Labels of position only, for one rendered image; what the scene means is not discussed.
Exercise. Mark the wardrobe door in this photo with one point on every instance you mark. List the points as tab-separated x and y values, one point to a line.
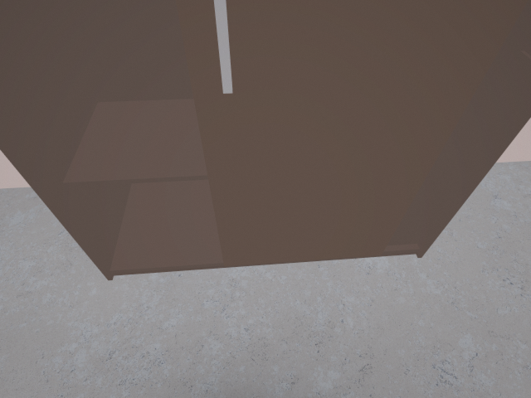
503	85
339	109

